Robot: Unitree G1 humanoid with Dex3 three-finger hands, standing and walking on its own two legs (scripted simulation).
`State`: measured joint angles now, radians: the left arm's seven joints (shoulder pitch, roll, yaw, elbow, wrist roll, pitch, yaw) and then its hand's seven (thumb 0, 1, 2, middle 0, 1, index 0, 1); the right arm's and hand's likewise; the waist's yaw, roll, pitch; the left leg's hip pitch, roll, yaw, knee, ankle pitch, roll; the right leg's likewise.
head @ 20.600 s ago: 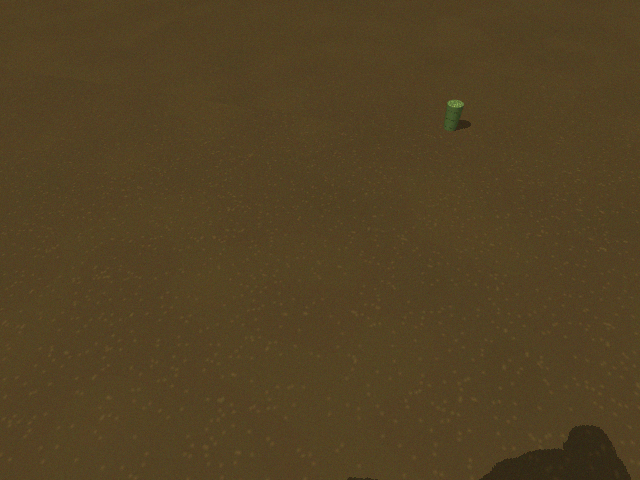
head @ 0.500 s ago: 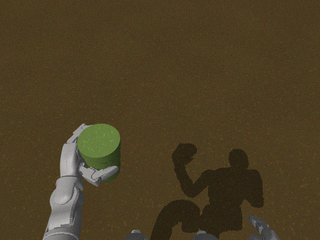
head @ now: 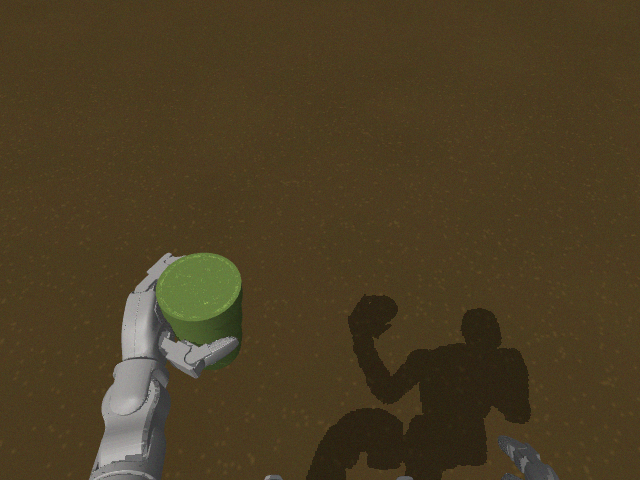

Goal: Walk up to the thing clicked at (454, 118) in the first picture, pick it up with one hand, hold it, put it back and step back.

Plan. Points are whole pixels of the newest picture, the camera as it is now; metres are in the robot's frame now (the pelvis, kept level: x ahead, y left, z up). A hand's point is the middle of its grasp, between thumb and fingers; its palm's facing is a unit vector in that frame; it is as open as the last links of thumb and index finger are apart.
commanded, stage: hold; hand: left
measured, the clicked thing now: (208, 318) +0.33 +0.17 +0.02
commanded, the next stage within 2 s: none
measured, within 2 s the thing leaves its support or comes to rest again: neither
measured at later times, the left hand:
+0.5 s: hand (191, 317) +0.31 +0.18 +0.05, palm faces +0.08 -1.00 -0.01, open 11.6 cm
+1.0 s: hand (190, 321) +0.31 +0.18 +0.05, palm faces +0.07 -1.00 +0.00, open 11.6 cm
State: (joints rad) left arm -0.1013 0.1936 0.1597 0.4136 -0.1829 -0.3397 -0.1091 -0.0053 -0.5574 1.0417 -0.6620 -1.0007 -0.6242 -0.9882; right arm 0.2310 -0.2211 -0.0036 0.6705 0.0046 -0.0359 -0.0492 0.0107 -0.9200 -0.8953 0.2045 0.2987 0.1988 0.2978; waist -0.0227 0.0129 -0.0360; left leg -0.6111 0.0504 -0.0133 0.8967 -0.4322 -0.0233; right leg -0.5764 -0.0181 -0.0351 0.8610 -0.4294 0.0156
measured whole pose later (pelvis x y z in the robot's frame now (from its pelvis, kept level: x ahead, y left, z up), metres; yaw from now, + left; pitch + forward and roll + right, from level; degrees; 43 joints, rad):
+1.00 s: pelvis -0.01 +0.01 +0.01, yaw +0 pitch +5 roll -1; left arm -0.11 0.19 0.14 0.44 -0.17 -0.35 -0.09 -0.01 -0.55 1.04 -0.66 -1.00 -0.62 -0.99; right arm 0.23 -0.21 0.00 0.69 0.01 -0.05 -0.03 0.01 -0.92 -0.90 0.20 0.30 0.20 0.30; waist -0.02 0.01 -0.01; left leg -0.52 0.04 -0.01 0.83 -0.39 -0.01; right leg -0.49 -0.02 -0.03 0.79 -0.38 0.02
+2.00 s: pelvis -0.02 +0.00 +0.01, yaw +0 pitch +5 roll -1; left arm -0.13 0.20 0.15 0.47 -0.17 -0.36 -0.11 0.00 -0.57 1.06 -0.66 -1.02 -0.62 -1.00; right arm 0.23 -0.22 0.00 0.68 0.01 -0.06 -0.03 0.01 -0.92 -0.90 0.20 0.30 0.20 0.30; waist -0.02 0.01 -0.03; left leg -0.54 0.04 -0.01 0.83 -0.38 -0.02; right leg -0.50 -0.02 -0.03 0.79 -0.38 0.02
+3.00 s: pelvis -0.04 +0.00 -0.08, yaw +0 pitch +21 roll -2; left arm -0.31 0.23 0.25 0.81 -0.16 -0.67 -0.16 0.00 -0.56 1.05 -0.66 -1.00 -0.63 -0.99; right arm 0.19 -0.25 -0.02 0.68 -0.04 -0.09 0.02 0.01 -0.89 -0.90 0.20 0.30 0.20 0.30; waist -0.07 -0.02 -0.13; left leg -1.16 0.05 -0.05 1.32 -0.53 -0.02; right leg -1.11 -0.02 -0.04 1.28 -0.54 0.02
